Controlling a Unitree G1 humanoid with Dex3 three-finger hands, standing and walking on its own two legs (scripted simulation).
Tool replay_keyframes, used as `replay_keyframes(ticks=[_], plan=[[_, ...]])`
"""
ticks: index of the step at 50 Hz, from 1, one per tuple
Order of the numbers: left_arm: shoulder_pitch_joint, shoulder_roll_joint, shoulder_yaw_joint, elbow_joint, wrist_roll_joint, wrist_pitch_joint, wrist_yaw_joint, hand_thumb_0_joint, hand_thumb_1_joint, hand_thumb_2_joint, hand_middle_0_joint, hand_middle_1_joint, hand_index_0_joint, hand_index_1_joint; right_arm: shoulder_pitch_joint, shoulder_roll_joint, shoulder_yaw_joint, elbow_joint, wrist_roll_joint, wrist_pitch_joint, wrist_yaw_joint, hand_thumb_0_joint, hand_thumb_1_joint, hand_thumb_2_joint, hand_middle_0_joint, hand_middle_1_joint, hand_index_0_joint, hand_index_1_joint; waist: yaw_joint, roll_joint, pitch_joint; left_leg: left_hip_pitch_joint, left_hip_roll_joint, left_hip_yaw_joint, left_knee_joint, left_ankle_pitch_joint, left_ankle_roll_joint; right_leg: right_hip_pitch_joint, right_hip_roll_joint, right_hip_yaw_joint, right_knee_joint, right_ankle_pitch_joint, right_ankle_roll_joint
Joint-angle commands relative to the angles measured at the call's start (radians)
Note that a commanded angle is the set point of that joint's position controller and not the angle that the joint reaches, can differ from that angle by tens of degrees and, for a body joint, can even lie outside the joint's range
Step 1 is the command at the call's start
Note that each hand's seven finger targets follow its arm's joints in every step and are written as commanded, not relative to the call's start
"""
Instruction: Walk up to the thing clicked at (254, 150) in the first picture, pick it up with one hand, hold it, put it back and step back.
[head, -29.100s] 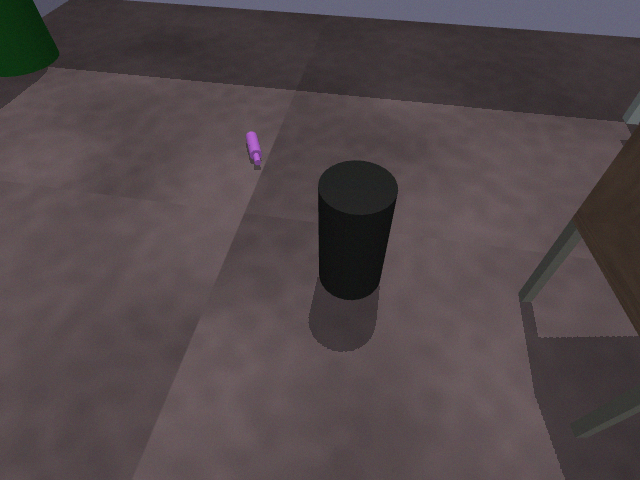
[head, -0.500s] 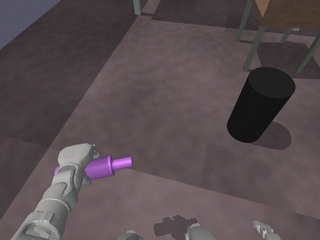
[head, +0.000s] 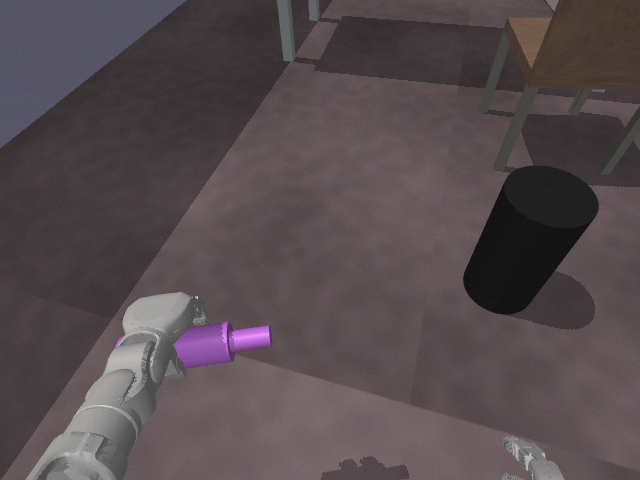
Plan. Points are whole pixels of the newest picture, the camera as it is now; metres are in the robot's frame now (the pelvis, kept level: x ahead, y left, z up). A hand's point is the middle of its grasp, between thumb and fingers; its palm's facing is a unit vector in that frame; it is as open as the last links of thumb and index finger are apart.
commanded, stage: hold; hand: left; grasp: from above
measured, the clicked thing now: (198, 345) +0.33 +0.19 -0.09
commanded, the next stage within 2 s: crouch in 1.44 s
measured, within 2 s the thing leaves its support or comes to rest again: neither
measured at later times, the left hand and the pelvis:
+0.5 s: hand (172, 356) +0.29 +0.21 -0.03, palm faces -0.44 -0.05 -0.90, open 8.8 cm; pelvis -0.01 -0.01 +0.01, yaw +0 degrees
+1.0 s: hand (165, 360) +0.28 +0.21 -0.01, palm faces -0.43 -0.06 -0.90, open 8.9 cm; pelvis -0.02 -0.01 +0.01, yaw +0 degrees
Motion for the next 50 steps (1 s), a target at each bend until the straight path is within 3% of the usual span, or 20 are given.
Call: replay_keyframes(ticks=[1, 4, 24, 29, 30, 31, 34, 41, 49, 50], plan=[[-0.332, 0.219, 0.097, -0.207, 0.007, 0.0, 0.032, 0.0, 0.726, 0.494, -1.038, -0.52, -1.074, -0.483, -0.03, -0.142, -0.042, -0.121, 0.0, -0.027, -0.002, 0.0, -0.892, -0.895, 0.2, 0.3, 0.2, 0.3, 0.009, -0.005, -0.256, 0.155, -0.04, -0.002, -0.092, 0.335, 0.011, 0.134, 0.063, -0.034, -0.087, 0.277, -0.04], [-0.321, 0.199, 0.082, -0.221, 0.0, 0.001, 0.022, 0.0, 0.722, 0.505, -1.026, -0.54, -1.064, -0.501, -0.043, -0.139, -0.039, -0.136, 0.003, -0.024, 0.001, 0.0, -0.889, -0.894, 0.2, 0.3, 0.2, 0.3, 0.005, -0.018, -0.243, 0.163, -0.04, 0.0, -0.108, 0.309, 0.013, 0.136, 0.061, -0.03, -0.1, 0.259, -0.039], [-0.278, 0.213, 0.098, -0.294, -0.005, 0.004, -0.01, 0.0, 0.748, 0.528, -1.045, -0.572, -1.084, -0.533, -0.103, -0.131, -0.025, -0.162, 0.007, -0.018, -0.007, 0.0, -0.893, -0.897, 0.2, 0.3, 0.199, 0.3, 0.021, -0.044, -0.208, 0.219, -0.049, 0.018, -0.167, 0.247, 0.026, 0.173, 0.045, -0.019, -0.176, 0.213, -0.027], [-0.246, 0.209, 0.098, -0.285, -0.012, -0.001, -0.019, 0.0, 0.732, 0.516, -1.024, -0.599, -1.069, -0.554, -0.123, -0.13, -0.018, -0.17, 0.01, -0.02, -0.01, 0.0, -0.898, -0.899, 0.199, 0.3, 0.199, 0.3, 0.025, -0.065, -0.169, 0.214, -0.051, 0.021, -0.189, 0.195, 0.029, 0.177, 0.042, -0.018, -0.202, 0.156, -0.026], [-0.271, 0.21, 0.093, -0.313, -0.01, -0.002, -0.019, 0.0, 0.725, 0.515, -1.016, -0.603, -1.062, -0.557, -0.123, -0.128, -0.018, -0.171, 0.01, -0.019, -0.011, 0.0, -0.898, -0.899, 0.199, 0.3, 0.199, 0.3, 0.022, -0.048, -0.182, 0.222, -0.05, 0.021, -0.193, 0.204, 0.028, 0.175, 0.043, -0.018, -0.199, 0.165, -0.028], [-0.269, 0.229, 0.114, -0.312, -0.009, -0.001, -0.016, 0.0, 0.735, 0.516, -1.021, -0.602, -1.067, -0.555, -0.128, -0.129, -0.018, -0.172, 0.01, -0.019, -0.012, 0.0, -0.897, -0.898, 0.199, 0.3, 0.199, 0.3, 0.033, -0.035, -0.182, 0.223, -0.049, 0.021, -0.195, 0.202, 0.026, 0.182, 0.043, -0.02, -0.203, 0.157, -0.029], [-0.269, 0.211, 0.095, -0.313, -0.011, 0.0, -0.02, 0.0, 0.738, 0.536, -1.028, -0.611, -1.071, -0.567, -0.137, -0.129, -0.016, -0.177, 0.011, -0.019, -0.012, 0.0, -0.897, -0.899, 0.199, 0.3, 0.199, 0.3, 0.025, -0.038, -0.164, 0.226, -0.047, 0.019, -0.208, 0.195, 0.024, 0.18, 0.046, -0.023, -0.208, 0.148, -0.032], [-0.29, 0.224, 0.1, -0.35, -0.013, 0.003, -0.032, 0.0, 0.728, 0.537, -1.011, -0.64, -1.06, -0.59, -0.147, -0.124, -0.009, -0.18, 0.015, -0.021, -0.015, 0.0, -0.9, -0.9, 0.199, 0.3, 0.199, 0.3, 0.03, -0.043, -0.168, 0.243, -0.049, 0.023, -0.223, 0.18, 0.028, 0.194, 0.042, -0.017, -0.23, 0.133, -0.029], [-0.255, 0.213, 0.088, -0.343, -0.021, -0.002, -0.064, 0.0, 0.71, 0.532, -0.988, -0.666, -1.043, -0.61, -0.154, -0.119, -0.004, -0.186, 0.017, -0.025, -0.019, 0.0, -0.903, -0.901, 0.199, 0.3, 0.199, 0.3, 0.03, -0.055, -0.151, 0.253, -0.047, 0.023, -0.241, 0.187, 0.03, 0.209, 0.043, -0.02, -0.245, 0.139, -0.029], [-0.244, 0.219, 0.099, -0.361, -0.027, -0.005, -0.065, 0.0, 0.699, 0.554, -0.998, -0.642, -1.044, -0.595, -0.16, -0.119, -0.004, -0.189, 0.019, -0.025, -0.02, 0.0, -0.905, -0.901, 0.199, 0.3, 0.199, 0.3, 0.041, -0.044, -0.157, 0.261, -0.046, 0.021, -0.246, 0.185, 0.026, 0.216, 0.046, -0.022, -0.244, 0.132, -0.032]])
